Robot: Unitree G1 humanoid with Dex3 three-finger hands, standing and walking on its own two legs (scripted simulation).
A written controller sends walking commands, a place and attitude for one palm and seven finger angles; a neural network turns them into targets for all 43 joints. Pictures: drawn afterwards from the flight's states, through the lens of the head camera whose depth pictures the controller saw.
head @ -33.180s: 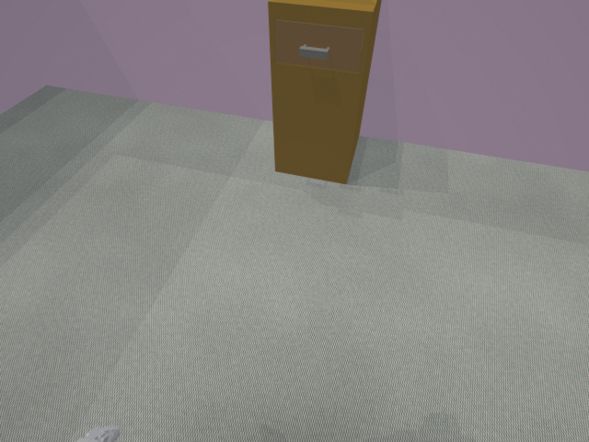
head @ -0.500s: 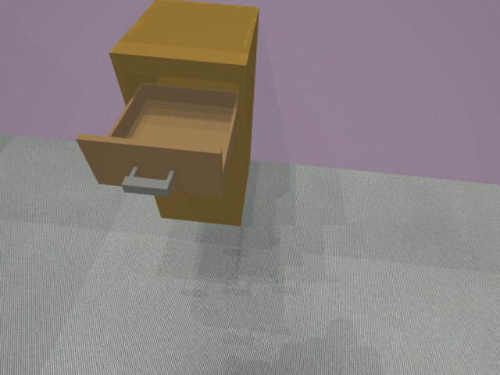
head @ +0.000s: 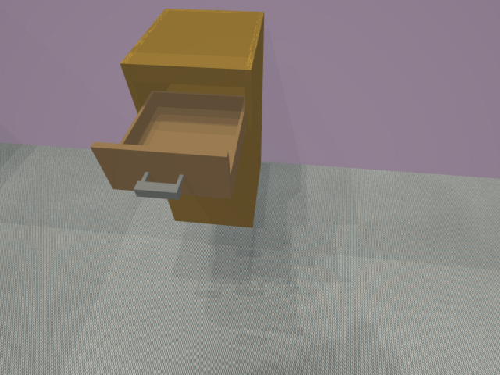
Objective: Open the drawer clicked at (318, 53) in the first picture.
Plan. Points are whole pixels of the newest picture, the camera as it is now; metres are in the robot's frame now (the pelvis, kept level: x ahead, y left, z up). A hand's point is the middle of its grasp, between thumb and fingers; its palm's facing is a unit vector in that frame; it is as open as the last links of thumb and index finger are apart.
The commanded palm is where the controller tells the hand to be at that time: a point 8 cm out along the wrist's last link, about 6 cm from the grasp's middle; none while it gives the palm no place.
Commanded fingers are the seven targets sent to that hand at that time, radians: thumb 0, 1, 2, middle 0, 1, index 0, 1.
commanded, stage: let the arm hang, fingers relaxed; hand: left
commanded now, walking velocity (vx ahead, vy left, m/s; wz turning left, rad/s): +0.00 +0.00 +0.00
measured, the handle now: (160, 183) +0.56 +0.27 -0.10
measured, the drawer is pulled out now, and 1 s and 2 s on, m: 0.30 0.30 0.30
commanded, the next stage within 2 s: look to check the result in 0.32 s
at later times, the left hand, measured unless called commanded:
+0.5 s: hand out of the picture +0.00 +0.16 -0.17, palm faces +0.04 -0.98 -0.19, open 7.4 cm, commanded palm none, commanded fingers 0.00 0.90 0.90 -0.20 -0.30 -0.20 -0.30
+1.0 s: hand out of the picture +0.02 +0.16 -0.17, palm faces +0.04 -0.98 -0.20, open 7.4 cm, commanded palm none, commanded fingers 0.00 0.90 0.90 -0.20 -0.30 -0.20 -0.30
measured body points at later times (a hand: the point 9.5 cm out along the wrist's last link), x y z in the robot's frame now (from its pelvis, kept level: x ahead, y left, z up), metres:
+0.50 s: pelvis +0.00 -0.01 +0.00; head +0.02 -0.01 +0.45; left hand +0.00 +0.21 -0.16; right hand -0.04 -0.21 -0.17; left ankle +0.01 +0.13 -0.74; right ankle +0.04 -0.09 -0.74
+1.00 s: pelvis +0.01 -0.01 +0.00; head +0.03 -0.02 +0.45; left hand +0.02 +0.21 -0.16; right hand -0.01 -0.22 -0.17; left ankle +0.01 +0.13 -0.74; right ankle +0.04 -0.09 -0.74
